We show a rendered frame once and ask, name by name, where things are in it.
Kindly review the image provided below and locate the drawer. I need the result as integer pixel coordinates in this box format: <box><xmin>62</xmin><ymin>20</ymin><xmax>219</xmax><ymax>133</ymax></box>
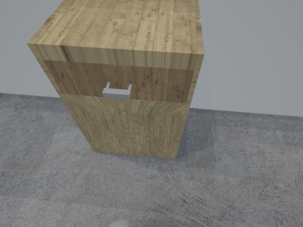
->
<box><xmin>44</xmin><ymin>60</ymin><xmax>192</xmax><ymax>104</ymax></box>

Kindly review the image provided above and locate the cabinet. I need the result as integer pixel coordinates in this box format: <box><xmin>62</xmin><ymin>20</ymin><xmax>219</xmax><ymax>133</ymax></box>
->
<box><xmin>27</xmin><ymin>0</ymin><xmax>205</xmax><ymax>159</ymax></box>

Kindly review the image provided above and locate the handle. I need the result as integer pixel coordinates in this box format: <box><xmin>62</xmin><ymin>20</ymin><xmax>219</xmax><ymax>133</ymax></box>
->
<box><xmin>102</xmin><ymin>82</ymin><xmax>132</xmax><ymax>100</ymax></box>

